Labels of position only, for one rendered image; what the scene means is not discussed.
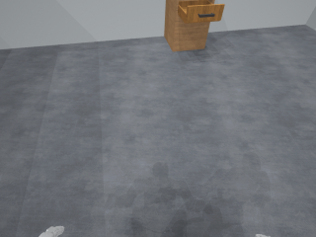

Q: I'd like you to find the robot left hand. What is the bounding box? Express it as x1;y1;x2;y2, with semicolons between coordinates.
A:
39;226;64;237

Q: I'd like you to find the cabinet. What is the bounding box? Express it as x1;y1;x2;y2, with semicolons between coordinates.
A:
164;0;215;52

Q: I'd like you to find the drawer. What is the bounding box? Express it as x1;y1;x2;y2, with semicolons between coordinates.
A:
178;0;225;24

